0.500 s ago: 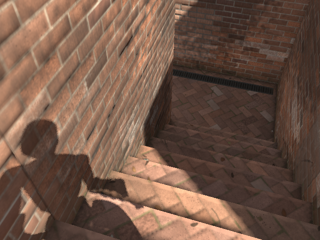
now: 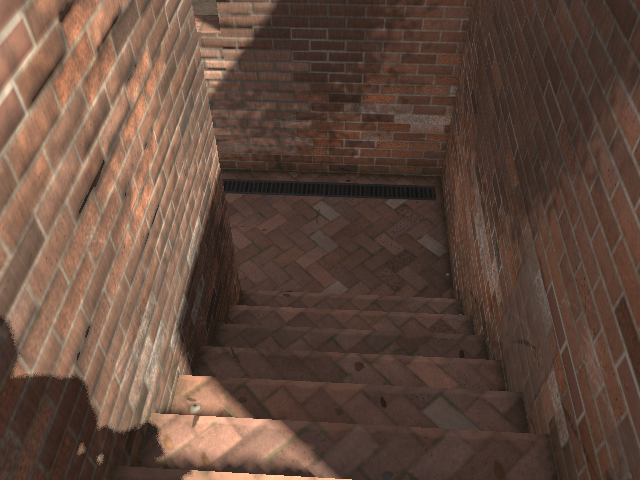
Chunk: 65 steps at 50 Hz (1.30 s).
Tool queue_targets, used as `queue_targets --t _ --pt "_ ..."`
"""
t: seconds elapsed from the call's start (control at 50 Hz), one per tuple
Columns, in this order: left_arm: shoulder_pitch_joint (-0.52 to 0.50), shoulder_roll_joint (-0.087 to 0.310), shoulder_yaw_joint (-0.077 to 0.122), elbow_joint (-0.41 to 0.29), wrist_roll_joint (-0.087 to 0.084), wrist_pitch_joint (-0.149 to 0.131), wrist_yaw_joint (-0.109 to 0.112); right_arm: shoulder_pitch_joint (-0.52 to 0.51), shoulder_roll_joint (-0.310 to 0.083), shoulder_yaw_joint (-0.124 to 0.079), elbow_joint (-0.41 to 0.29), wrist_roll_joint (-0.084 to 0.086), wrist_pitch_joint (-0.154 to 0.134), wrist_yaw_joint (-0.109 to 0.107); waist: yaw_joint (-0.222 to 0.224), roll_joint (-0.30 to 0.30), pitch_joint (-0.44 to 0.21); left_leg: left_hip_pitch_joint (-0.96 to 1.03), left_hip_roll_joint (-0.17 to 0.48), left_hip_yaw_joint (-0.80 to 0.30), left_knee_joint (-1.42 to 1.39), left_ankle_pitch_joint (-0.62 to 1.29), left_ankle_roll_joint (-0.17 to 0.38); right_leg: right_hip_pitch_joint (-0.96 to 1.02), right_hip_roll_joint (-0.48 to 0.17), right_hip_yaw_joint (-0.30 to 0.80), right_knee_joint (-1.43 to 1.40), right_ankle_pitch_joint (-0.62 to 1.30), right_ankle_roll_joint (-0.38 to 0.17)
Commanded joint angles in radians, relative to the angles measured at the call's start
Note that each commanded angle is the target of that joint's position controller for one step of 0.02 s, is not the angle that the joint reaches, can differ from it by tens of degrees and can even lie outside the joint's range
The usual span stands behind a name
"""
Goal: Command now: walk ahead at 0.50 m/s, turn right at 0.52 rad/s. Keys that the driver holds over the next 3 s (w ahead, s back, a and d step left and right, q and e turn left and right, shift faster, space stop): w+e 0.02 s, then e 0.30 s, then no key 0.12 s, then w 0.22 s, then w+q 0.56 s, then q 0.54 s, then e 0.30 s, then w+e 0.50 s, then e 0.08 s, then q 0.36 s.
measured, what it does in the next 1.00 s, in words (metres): goes down: left foot 0.19 m lower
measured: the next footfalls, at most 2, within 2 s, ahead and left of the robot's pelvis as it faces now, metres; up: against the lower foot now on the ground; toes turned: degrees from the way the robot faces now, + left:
left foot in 0.46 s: +0.32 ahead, +0.10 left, -0.19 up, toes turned -15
right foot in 1.16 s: +0.28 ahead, -0.19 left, -0.19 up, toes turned -9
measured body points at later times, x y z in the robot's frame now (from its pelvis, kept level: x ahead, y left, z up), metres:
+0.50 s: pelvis +0.18 +0.05 -0.15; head +0.17 +0.07 +0.30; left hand +0.23 +0.31 -0.29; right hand +0.27 -0.20 -0.26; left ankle +0.28 +0.11 -0.90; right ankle +0.05 -0.07 -0.69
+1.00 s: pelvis +0.20 +0.03 -0.21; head +0.20 +0.04 +0.24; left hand +0.36 +0.20 -0.33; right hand +0.12 -0.20 -0.34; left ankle +0.28 +0.11 -0.91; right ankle +0.23 -0.15 -0.70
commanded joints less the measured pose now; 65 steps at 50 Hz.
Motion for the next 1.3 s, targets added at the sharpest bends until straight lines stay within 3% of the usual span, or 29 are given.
queue_targets --t 0.02,0.12,0.18,0.24,0.28,0.3,0.32,0.44,0.48,0.54,0.56,0.58,0.6,0.64,0.68,0.7,0.72,0.74,0.78,0.8,0.9,1.02,1.1,1.16,1.18,1.2,1.22,1.26,1.3 --pt "0.077 0.001 -0.012 -0.006 0.014 0.009 -0.006 -0.055 -0.046 0.008 -0.102 -0.02 0.0 -0.042 -0.037 -0.041 0.004 -0.317 0.071 -0.095 0.077 0.093 0.007 0.132 -0.301 0.416 -0.216 0.401 -0.259" --pt "0.108 0.11 0.002 -0.028 0.064 0.012 0.027 0.019 -0.006 0.026 -0.115 -0.007 0.025 -0.003 -0.073 -0.033 -0.043 -0.136 0.043 0.031 -0.04 0.395 -0.049 -0.116 -0.149 0.218 -0.073 0.711 -0.179" --pt "0.19 0.104 -0.006 -0.038 0.036 0.004 0.048 -0.04 -0.053 0.007 -0.181 -0.017 0.018 0.016 -0.032 -0.083 -0.047 -0.218 0.021 0.038 -0.032 0.434 -0.049 -0.066 -0.127 0.27 0.017 0.707 -0.171" --pt "0.481 -0.036 -0.042 0.063 0.001 -0.003 0.087 -0.289 -0.029 0.019 -0.234 -0.026 0.025 0.0 0.141 -0.089 -0.003 -0.794 0.106 -0.123 -0.367 0.58 -0.07 0.433 -0.212 0.497 0.241 0.398 -0.155" --pt "0.427 -0.057 -0.054 0.0 -0.015 0.028 0.089 -0.322 -0.013 0.027 -0.227 -0.031 0.022 0.018 0.152 -0.025 -0.006 -0.544 0.078 -0.061 -0.656 0.969 -0.029 0.137 -0.089 0.415 0.3 0.126 -0.125" --pt "0.175 0.117 0.0 -0.058 -0.102 0.093 0.111 -0.277 -0.026 -0.02 -0.235 0.09 0.054 -0.002 0.003 -0.007 -0.043 -0.03 -0.082 0.02 -0.535 0.943 -0.027 -0.208 -0.052 0.433 0.179 0.21 -0.141" --pt "0.121 0.169 0.012 -0.096 -0.101 0.121 0.112 -0.24 -0.014 -0.013 -0.234 0.106 0.072 -0.007 -0.016 -0.054 -0.044 0.119 -0.101 0.036 -0.499 0.948 -0.024 -0.332 -0.048 0.418 0.212 0.125 -0.125" --pt "0.149 0.048 -0.015 -0.073 -0.02 0.191 0.16 0.035 -0.056 -0.05 -0.113 0.098 0.057 -0.042 -0.013 -0.088 0.121 0.339 0.113 -0.032 -1.16 1.101 -0.013 -0.178 0.034 0.373 0.604 0.036 -0.076" --pt "0.339 -0.025 -0.014 -0.034 -0.047 0.175 0.118 0.288 -0.117 -0.062 -0.023 0.066 0.05 -0.03 -0.003 0.196 -0.124 0.789 0.246 -0.09 -0.699 1.682 0.012 -0.441 0.165 0.173 1.23 -0.795 -0.016" --pt "0.267 0.029 0.0 0.001 -0.014 0.186 0.109 0.262 -0.099 -0.053 -0.036 0.123 0.044 0.002 -0.019 0.128 -0.088 0.572 0.29 -0.224 -0.723 0.652 0.04 -0.699 0.09 0.105 1.71 -0.564 -0.004" --pt "0.139 0.069 0.004 -0.06 0.008 0.195 0.113 0.158 -0.174 -0.08 -0.063 0.1 0.028 -0.026 -0.03 0.234 -0.061 0.409 0.388 -0.49 -0.975 -0.043 0.181 -0.733 0.038 0.095 1.655 -0.302 0.029" --pt "0.364 0.025 -0.054 -0.054 0.03 0.151 0.003 0.083 -0.278 -0.057 -0.099 -0.035 0.015 0.066 0.104 0.11 0.254 -0.004 0.356 -0.479 -1.047 -0.31 0.125 -0.724 -0.034 0.182 1.637 -0.115 0.075" --pt "0.381 0.079 -0.037 -0.017 0.011 0.122 -0.029 0.015 -0.301 -0.082 -0.098 -0.014 0.008 0.067 0.135 -0.003 0.286 -0.2 0.306 -0.441 -1.062 -0.366 0.073 -0.608 -0.052 0.101 1.564 -0.195 0.084" --pt "0.373 0.084 -0.027 -0.075 -0.012 0.112 -0.028 0.073 -0.195 -0.055 -0.048 0.033 -0.01 0.029 0.134 0.094 0.216 -0.288 0.199 -0.324 -1.049 -0.298 -0.014 -0.5 -0.055 -0.01 1.585 -0.306 0.088" --pt "0.32 0.085 -0.042 -0.132 -0.002 0.105 -0.013 0.137 -0.212 -0.054 -0.048 0.017 -0.031 -0.001 0.081 0.133 0.149 -0.186 0.17 -0.316 -1.005 -0.153 -0.015 -0.54 -0.039 -0.009 1.593 -0.371 0.083" --pt "-0.038 0.062 -0.022 -0.111 -0.018 0.192 0.07 0.119 -0.124 -0.047 -0.035 0.118 0.011 -0.019 -0.084 0.109 0.046 0.078 0.165 -0.237 -1.03 -0.034 0.136 -0.593 -0.036 -0.057 1.524 -0.257 0.06" --pt "-0.07 0.067 -0.028 -0.166 -0.018 0.216 0.101 0.188 -0.122 -0.038 -0.025 0.114 0.041 -0.03 -0.106 0.064 0.033 0.199 0.193 -0.307 -0.978 -0.041 0.228 -0.687 -0.056 -0.026 1.52 -0.271 0.055" --pt "0.188 -0.021 -0.096 -0.208 0.018 0.147 0.027 0.348 -0.216 -0.049 0.032 -0.035 -0.021 0.017 -0.03 0.147 0.17 0.106 0.286 -0.499 -0.922 -0.147 0.243 -0.825 -0.088 0.135 1.593 -0.349 0.057" --pt "0.139 -0.052 -0.125 -0.21 0.028 0.106 0.023 0.288 -0.101 -0.032 0.027 -0.048 -0.032 0.041 -0.05 0.011 0.095 0.291 0.282 -0.528 -0.836 -0.068 0.26 -1.068 -0.142 0.214 1.525 -0.128 0.079" --pt "0.2 -0.011 -0.118 -0.202 0.021 0.113 0.013 0.306 -0.186 -0.047 0.035 -0.026 -0.038 0.054 -0.017 0.048 0.08 0.215 0.261 -0.488 -0.896 -0.162 0.257 -0.984 -0.132 0.087 1.559 -0.278 0.086" --pt "0.129 -0.022 -0.139 -0.24 0.046 0.126 -0.002 0.258 -0.128 -0.018 -0.009 0.007 -0.074 -0.003 -0.046 0.079 0.04 -0.025 0.094 -0.386 -0.791 -0.132 0.228 -0.894 -0.216 0.028 1.397 0.057 0.165" --pt "-0.054 -0.007 -0.141 -0.298 0.026 0.115 -0.009 0.234 -0.134 -0.029 -0.043 0.024 -0.075 -0.01 -0.135 0.032 0.055 -0.104 0.167 -0.481 -0.801 -0.208 0.264 -0.682 -0.258 0.029 0.669 0.13 0.196" --pt "-0.092 0.032 -0.118 -0.304 0.017 0.135 -0.027 -0.011 -0.273 -0.07 -0.142 0.047 -0.068 0.012 -0.051 0.128 0.067 -0.311 0.171 -0.45 -0.936 -0.281 0.238 -0.112 -0.147 -0.039 0.41 -0.112 0.191" --pt "0.061 0.102 -0.044 -0.228 -0.002 0.048 0.027 -0.007 -0.128 -0.039 -0.155 0.026 -0.046 0.03 0.025 0.057 -0.049 -0.225 0.073 -0.393 -0.569 -0.055 0.19 0.246 -0.122 -0.005 0.067 0.013 0.086" --pt "0.294 0.161 -0.006 -0.166 0.026 0.013 0.047 0.047 0.008 -0.008 -0.158 0.044 -0.058 0.039 0.086 -0.092 -0.14 -0.424 -0.043 -0.264 -0.252 0.077 0.128 0.517 -0.29 0.185 0.087 0.089 -0.022" --pt "0.39 0.31 0.024 -0.167 0.031 0.009 0.025 0.086 0.09 0.002 -0.258 0.082 -0.069 0.023 0.06 -0.332 -0.07 -0.903 -0.247 -0.203 -0.081 -0.026 0.081 0.664 -0.602 0.799 -0.178 0.318 -0.223" --pt "0.424 0.256 0.024 -0.145 0.062 0.036 -0.011 -0.05 -0.016 -0.028 -0.28 0.084 -0.063 -0.005 0.123 -0.186 0.098 -1.112 -0.193 -0.327 -0.029 0.101 0.069 0.614 -0.615 0.924 -0.266 -0.001 -0.157" --pt "0.228 0.145 0.003 -0.17 -0.019 0.075 -0.043 -0.089 -0.035 -0.034 -0.212 0.052 -0.027 -0.044 0.064 -0.23 0.131 -1.162 -0.101 -0.249 -0.027 0.318 0.048 0.435 -0.502 0.617 -0.302 -0.477 -0.064" --pt "0.017 0.01 -0.029 -0.168 0.007 0.06 -0.025 0.128 0.028 0.006 -0.136 -0.01 0.013 0.0 -0.13 -0.149 0.045 -0.737 -0.032 -0.106 0.374 0.466 0.036 -0.015 -0.405 0.365 -0.276 -0.31 0.002"
Over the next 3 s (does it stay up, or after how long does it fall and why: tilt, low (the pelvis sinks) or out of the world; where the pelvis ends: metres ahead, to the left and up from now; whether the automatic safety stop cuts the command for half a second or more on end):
stays up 0.51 -0.08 -0.39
